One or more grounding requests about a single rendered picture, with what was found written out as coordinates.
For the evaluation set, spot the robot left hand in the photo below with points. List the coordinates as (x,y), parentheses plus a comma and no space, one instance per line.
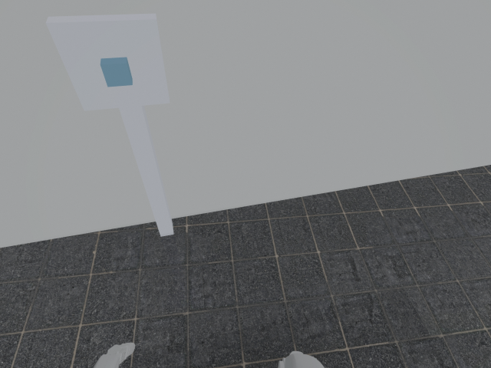
(115,356)

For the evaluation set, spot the button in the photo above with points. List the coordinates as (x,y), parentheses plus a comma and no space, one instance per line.
(116,71)

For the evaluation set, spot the panel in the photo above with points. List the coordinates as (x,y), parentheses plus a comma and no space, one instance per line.
(81,42)

